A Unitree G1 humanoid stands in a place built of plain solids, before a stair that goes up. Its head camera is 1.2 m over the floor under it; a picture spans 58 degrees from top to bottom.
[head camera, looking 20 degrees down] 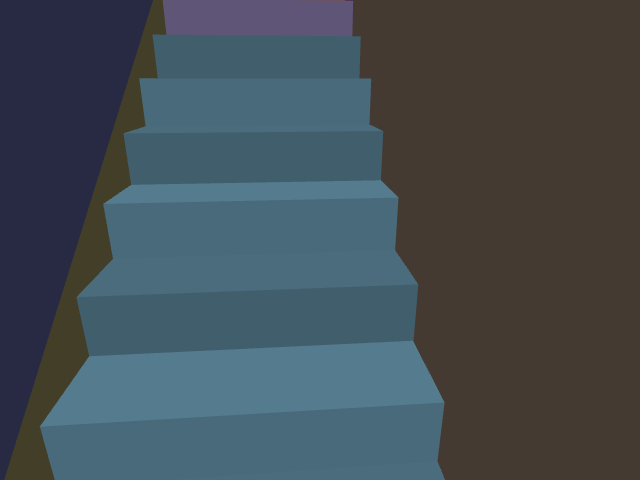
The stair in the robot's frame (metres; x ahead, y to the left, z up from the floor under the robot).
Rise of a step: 0.20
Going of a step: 0.29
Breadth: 1.03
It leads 5 degrees to the left of straight ahead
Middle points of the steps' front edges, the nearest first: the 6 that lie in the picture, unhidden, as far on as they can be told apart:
0.88 0.18 0.41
1.18 0.20 0.61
1.47 0.23 0.81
1.76 0.25 1.02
2.05 0.28 1.22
2.35 0.30 1.42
